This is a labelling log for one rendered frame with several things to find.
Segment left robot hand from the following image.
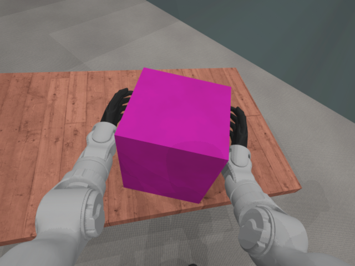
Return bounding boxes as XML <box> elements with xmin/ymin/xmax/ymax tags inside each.
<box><xmin>100</xmin><ymin>88</ymin><xmax>133</xmax><ymax>127</ymax></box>

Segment table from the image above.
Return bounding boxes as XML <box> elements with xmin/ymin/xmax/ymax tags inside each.
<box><xmin>0</xmin><ymin>68</ymin><xmax>302</xmax><ymax>246</ymax></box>

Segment right robot forearm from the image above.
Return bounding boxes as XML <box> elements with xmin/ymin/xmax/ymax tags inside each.
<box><xmin>221</xmin><ymin>145</ymin><xmax>288</xmax><ymax>226</ymax></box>

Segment left robot upper arm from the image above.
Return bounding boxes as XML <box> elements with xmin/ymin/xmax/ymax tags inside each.
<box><xmin>0</xmin><ymin>188</ymin><xmax>105</xmax><ymax>266</ymax></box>

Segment right robot hand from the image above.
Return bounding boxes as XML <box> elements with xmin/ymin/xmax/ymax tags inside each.
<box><xmin>230</xmin><ymin>106</ymin><xmax>248</xmax><ymax>148</ymax></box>

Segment right robot upper arm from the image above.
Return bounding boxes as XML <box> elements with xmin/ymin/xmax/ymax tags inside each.
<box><xmin>238</xmin><ymin>206</ymin><xmax>351</xmax><ymax>266</ymax></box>

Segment left robot forearm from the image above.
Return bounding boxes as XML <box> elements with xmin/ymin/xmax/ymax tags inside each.
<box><xmin>35</xmin><ymin>122</ymin><xmax>117</xmax><ymax>234</ymax></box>

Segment carton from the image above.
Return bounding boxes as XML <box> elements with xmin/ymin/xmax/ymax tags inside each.
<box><xmin>114</xmin><ymin>68</ymin><xmax>231</xmax><ymax>204</ymax></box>

